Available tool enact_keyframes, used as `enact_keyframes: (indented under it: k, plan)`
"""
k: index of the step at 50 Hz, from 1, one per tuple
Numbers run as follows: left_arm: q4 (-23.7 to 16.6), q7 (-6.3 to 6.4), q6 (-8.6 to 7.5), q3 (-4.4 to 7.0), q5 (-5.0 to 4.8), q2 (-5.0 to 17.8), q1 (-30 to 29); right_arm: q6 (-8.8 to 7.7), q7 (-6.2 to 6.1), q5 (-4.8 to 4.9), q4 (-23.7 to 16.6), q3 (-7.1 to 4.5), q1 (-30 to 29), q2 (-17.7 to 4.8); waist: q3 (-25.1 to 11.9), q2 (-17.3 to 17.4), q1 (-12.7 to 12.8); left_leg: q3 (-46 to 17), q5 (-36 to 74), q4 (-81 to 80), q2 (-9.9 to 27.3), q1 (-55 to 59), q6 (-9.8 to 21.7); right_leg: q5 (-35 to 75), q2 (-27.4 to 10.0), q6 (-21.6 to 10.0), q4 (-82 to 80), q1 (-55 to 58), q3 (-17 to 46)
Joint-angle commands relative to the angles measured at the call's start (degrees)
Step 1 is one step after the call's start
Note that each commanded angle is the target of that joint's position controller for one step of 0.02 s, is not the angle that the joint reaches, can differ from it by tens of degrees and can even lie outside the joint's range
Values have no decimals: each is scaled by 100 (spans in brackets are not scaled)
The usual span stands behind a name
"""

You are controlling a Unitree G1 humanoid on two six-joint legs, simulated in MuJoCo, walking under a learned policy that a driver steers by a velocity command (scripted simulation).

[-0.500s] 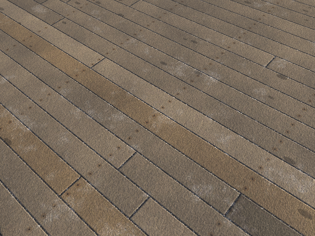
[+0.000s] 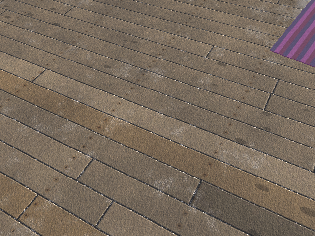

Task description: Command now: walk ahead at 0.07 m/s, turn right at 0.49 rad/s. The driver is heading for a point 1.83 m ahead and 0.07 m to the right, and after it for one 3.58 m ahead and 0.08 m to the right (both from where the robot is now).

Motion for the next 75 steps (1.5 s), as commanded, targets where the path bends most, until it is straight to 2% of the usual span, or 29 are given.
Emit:
enact_keyframes:
  k: [1,2,3,4,8,20,25,26,27,28,29,31,34,38,43,46,47,48,49,50,51,54,67,69,71,72,73,74,75]
  plan:
    - [-369,87,-117,390,53,1518,948,-83,15,-247,-665,-1,-261,-144,-600,-2098,208,46,-2140,2569,-575,-2707,-110,1473,-1921,-1618,-1673,2014,3480]
    - [-409,27,-288,342,210,1418,1203,-191,21,-55,-758,-63,-666,-407,-895,-1545,645,-971,-2049,3357,-583,-3019,-36,-366,-2214,-2184,-2208,1832,4332]
    - [-372,44,-394,237,182,1114,1022,-262,74,81,-747,-121,-766,-622,-457,-1205,501,-1108,-1410,3441,-393,-3341,109,-1893,-1973,-1911,-2398,1719,4048]
    - [-388,93,-427,167,93,921,752,-319,90,55,-638,-180,-706,-749,-116,-926,339,-1062,-807,3259,-274,-3384,198,-2342,-1737,-1565,-2430,1445,3702]
    - [-501,249,-459,57,112,764,493,-487,153,-108,-411,-176,-421,-584,-133,-815,77,-894,819,2584,-332,-2668,81,-1287,-1062,-1195,-2598,972,2696]
    - [-188,226,-498,149,-71,928,1100,-820,363,80,-495,-39,-1321,-459,60,-921,450,-979,1237,-578,-759,-1370,-64,-107,-878,-1221,-2125,973,2775]
    - [-212,187,-489,10,14,481,964,-942,351,-20,-188,-200,-24,-814,-639,-1055,-177,-943,1241,-1241,-496,904,538,1389,-519,-788,-734,844,2497]
    - [-359,196,-515,-107,79,150,935,-942,316,-135,-93,-247,803,-1103,-1373,-224,-472,-2215,752,-1317,446,2321,1055,944,-93,-514,916,-23,1900]
    - [-454,242,-591,-123,-63,147,1330,-889,404,-168,207,-382,1342,-1539,-1510,1674,-290,-4652,-361,-1921,1303,3336,1899,-1238,641,-120,2570,-1802,1293]
    - [-367,227,-658,-49,-102,606,1267,-879,452,18,195,-237,1246,-1023,-897,1150,-300,-5000,-1076,-2159,1400,3140,1981,-1399,332,-73,3291,-2609,1423]
    - [-373,180,-715,-23,-71,748,802,-830,436,61,154,-148,1044,-743,-336,664,-326,-4231,-774,-2129,1162,2672,1844,-886,50,-85,3469,-2799,1267]
    - [-490,130,-849,-53,90,621,215,-725,411,-17,64,-69,796,-631,-11,159,-255,-3423,412,-2257,745,1936,1779,-204,-234,-62,3097,-2712,947]
    - [-541,77,-901,-116,172,366,70,-684,340,12,83,-2,787,-575,-115,450,-93,-2855,1504,-2396,379,1415,1751,-56,-321,118,2168,-2208,701]
    - [-684,-4,-966,-278,148,41,-665,-572,204,92,172,-100,890,-952,-76,450,-239,-2249,2044,-2361,94,643,1604,749,-47,357,409,-1277,405]
    - [-738,-46,-1025,-134,18,408,-1020,-451,153,162,263,-119,1223,-990,-123,490,-221,-2671,1546,-2042,261,555,1305,1577,134,271,-600,-223,638]
    - [-555,51,-1040,82,60,730,-78,-452,167,104,189,-52,1125,-720,-573,401,372,-2485,1892,-831,-171,226,912,1342,-103,-103,-1027,1433,671]
    - [-477,120,-1022,185,132,1082,886,-474,185,-17,25,78,1087,-337,-1391,-268,763,-2042,933,843,-531,-475,682,903,-1149,-484,-999,2805,1656]
    - [-279,78,-924,257,196,1460,1228,-524,168,160,-106,194,1868,5,-2052,-2115,414,-1425,-1411,2576,-1086,-2073,426,-372,-2378,-1316,-1593,4007,4127]
    - [-296,46,-902,168,139,969,1118,-503,142,269,31,78,1827,-547,-1522,-1625,465,-1502,-1257,3419,-704,-2743,358,-1374,-2348,-1330,-1926,3611,4560]
    - [-313,61,-890,80,97,651,878,-467,150,231,-18,7,1315,-788,-834,-1105,526,-1411,-717,3647,-509,-2917,353,-1080,-2131,-1149,-1966,2999,3682]
    - [-304,55,-880,21,126,505,594,-438,153,153,-51,7,1055,-742,-502,-733,409,-1292,-308,3594,-332,-2733,327,-265,-1881,-1051,-2034,2404,2974]
    - [-164,48,-920,-26,189,295,236,-349,235,122,-159,15,818,-497,-82,-887,121,-1212,188,3194,-31,-2284,303,944,-1455,-971,-2443,1415,1755]
    - [558,116,-820,177,-34,1054,729,-356,586,97,-831,184,-1000,-300,365,-446,438,-459,1718,174,-216,-2025,567,2779,-1546,-700,-2487,2068,-332]
    - [583,145,-741,222,-66,1229,750,-323,609,67,-890,97,-870,-476,130,-616,245,-136,1133,43,-549,-1494,797,4547,-1556,-579,-1839,2325,-573]
    - [557,197,-653,233,-102,1320,694,-269,559,66,-640,-142,329,-871,-589,-635,-491,107,1103,-332,-1035,237,1139,5782,-1371,-382,-83,2034,-864]
    - [470,231,-671,153,-24,1144,759,-209,456,90,-397,-333,1359,-1239,-1097,-328,-958,-512,1283,-415,-815,2007,1393,4628,-1169,-165,1500,790,-874]
    - [126,134,-786,-143,246,257,1381,-239,391,138,-419,-429,1266,-1956,-1618,1361,-249,-3710,681,-679,836,4104,2438,-1128,-110,218,3696,-1936,-598]
    - [46,55,-999,-119,88,661,885,-321,409,102,-612,-297,1506,-1539,-2588,815,-671,-5460,-389,-1671,1307,4399,2783,-1655,139,191,4452,-2540,787]
    - [-145,19,-1086,-24,-142,987,237,-396,435,40,-520,-197,1312,-1222,-1702,436,-765,-4639,-156,-1889,1127,3822,2419,-1059,-135,103,4377,-2977,871]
